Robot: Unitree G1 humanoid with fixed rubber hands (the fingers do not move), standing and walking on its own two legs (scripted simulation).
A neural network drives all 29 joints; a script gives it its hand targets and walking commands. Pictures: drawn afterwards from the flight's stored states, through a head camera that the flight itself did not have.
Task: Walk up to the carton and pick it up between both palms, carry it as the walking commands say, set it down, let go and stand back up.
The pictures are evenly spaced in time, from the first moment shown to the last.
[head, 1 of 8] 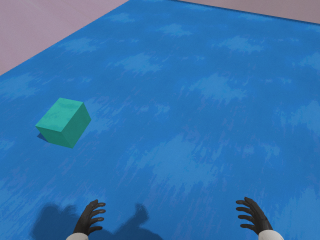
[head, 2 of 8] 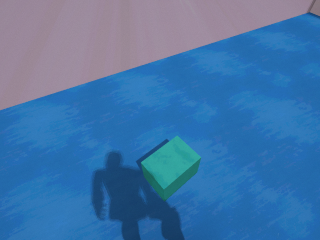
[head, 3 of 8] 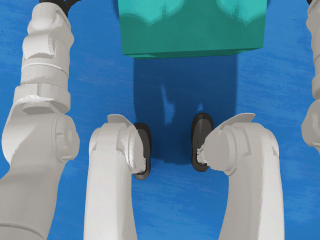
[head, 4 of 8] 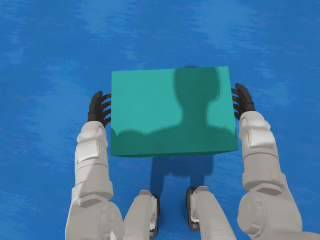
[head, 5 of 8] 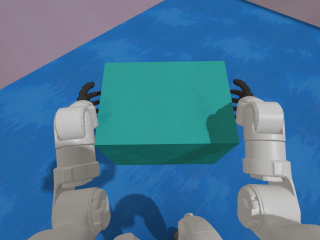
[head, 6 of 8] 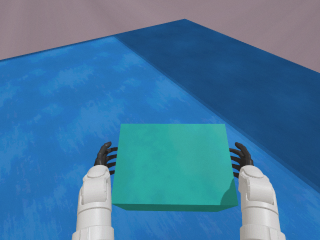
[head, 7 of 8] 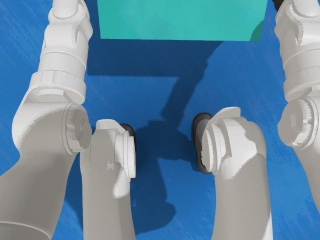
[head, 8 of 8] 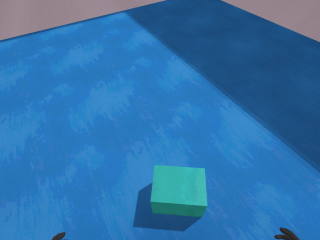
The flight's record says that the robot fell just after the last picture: no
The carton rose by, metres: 0.71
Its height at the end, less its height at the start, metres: +0.00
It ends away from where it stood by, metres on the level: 0.95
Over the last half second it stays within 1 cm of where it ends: yes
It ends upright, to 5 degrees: yes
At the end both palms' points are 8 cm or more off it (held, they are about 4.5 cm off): yes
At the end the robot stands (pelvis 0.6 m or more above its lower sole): yes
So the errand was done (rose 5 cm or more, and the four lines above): yes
